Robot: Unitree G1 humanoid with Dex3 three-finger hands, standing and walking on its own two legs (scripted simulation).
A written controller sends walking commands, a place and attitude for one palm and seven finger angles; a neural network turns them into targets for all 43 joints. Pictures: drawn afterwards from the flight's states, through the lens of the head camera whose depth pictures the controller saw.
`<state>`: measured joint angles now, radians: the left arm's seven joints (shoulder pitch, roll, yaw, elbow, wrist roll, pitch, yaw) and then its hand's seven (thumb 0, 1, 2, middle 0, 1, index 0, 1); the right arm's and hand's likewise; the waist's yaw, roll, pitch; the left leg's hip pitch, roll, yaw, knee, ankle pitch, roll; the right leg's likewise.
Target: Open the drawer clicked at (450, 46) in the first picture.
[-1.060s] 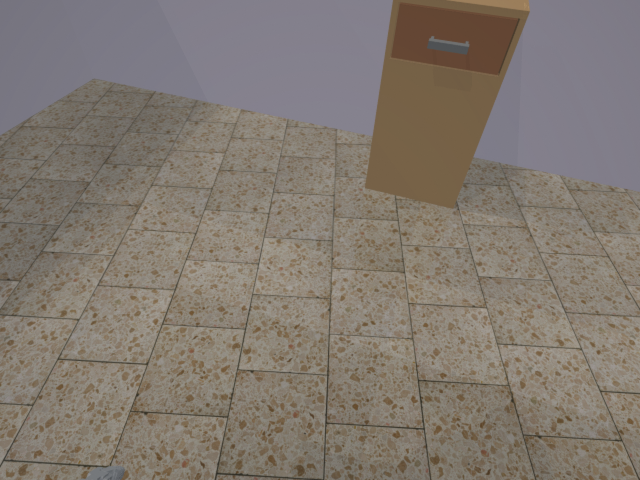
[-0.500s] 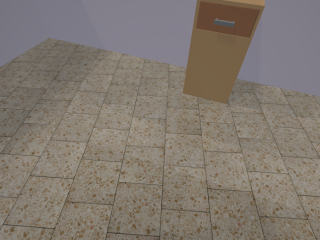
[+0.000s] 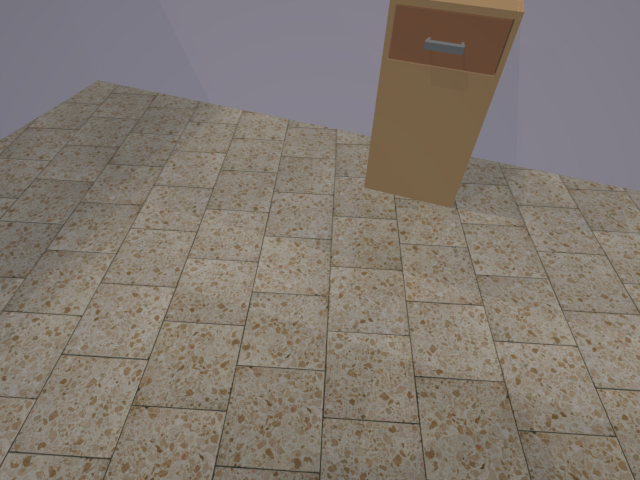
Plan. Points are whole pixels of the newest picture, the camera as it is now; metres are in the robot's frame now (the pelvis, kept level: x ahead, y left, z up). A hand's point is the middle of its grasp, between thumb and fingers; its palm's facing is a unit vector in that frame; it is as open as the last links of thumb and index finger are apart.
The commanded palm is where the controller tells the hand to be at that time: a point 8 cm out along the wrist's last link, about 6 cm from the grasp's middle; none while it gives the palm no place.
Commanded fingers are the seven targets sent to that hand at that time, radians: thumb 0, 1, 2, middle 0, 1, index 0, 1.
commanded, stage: look at it before walking up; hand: left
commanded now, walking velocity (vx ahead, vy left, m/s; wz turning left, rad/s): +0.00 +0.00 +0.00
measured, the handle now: (444, 44) +1.48 -0.36 -0.04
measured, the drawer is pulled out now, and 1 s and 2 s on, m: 0.00 0.00 0.00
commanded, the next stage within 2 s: walk to a spot facing it in 0.38 s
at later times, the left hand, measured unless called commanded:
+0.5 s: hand out of the picture +0.07 +0.25 -0.16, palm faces -0.02 -0.94 -0.33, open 7.4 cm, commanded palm none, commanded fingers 0.00 0.90 0.90 -0.20 -0.30 -0.20 -0.30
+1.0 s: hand out of the picture +0.13 +0.14 -0.18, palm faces -0.15 -0.97 -0.21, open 7.4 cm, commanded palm none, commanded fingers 0.00 0.90 0.90 -0.20 -0.30 -0.20 -0.30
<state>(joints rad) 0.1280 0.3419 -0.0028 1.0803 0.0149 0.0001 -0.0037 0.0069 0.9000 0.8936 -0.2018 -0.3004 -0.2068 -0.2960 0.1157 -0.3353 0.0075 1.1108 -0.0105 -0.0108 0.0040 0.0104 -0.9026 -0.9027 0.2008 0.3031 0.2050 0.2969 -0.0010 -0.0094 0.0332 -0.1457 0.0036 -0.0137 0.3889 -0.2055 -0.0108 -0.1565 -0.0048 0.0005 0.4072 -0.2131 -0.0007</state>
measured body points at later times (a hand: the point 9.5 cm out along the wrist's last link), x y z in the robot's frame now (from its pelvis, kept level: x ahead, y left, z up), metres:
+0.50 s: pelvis +0.00 +0.00 +0.00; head +0.00 +0.00 +0.45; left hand +0.07 +0.29 -0.13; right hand +0.08 -0.30 -0.13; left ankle +0.00 +0.13 -0.74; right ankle +0.01 -0.12 -0.74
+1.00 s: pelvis +0.09 -0.04 -0.02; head +0.11 -0.05 +0.43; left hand +0.14 +0.20 -0.16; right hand +0.04 -0.29 -0.17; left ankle +0.07 +0.10 -0.67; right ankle +0.06 -0.12 -0.74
